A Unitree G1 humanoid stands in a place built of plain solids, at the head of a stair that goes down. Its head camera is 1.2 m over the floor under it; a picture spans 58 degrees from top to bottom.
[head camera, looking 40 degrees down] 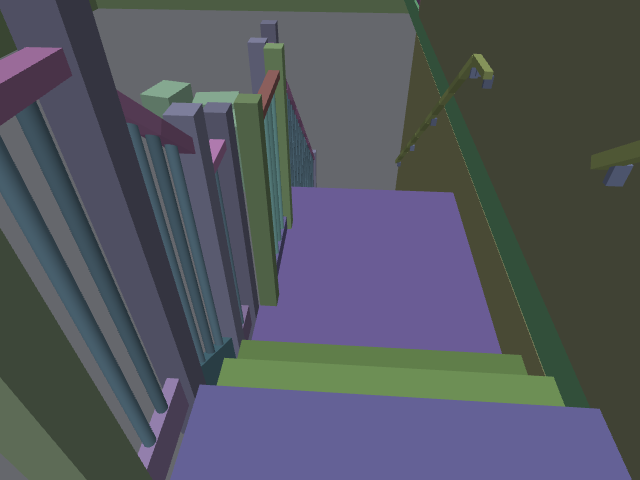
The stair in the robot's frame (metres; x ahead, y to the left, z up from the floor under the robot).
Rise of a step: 0.18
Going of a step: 0.22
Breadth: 1.20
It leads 4 degrees to the right of straight ahead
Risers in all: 3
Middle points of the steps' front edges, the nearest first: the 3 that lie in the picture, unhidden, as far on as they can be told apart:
0.70 -0.23 0.00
0.91 -0.24 -0.17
1.13 -0.25 -0.35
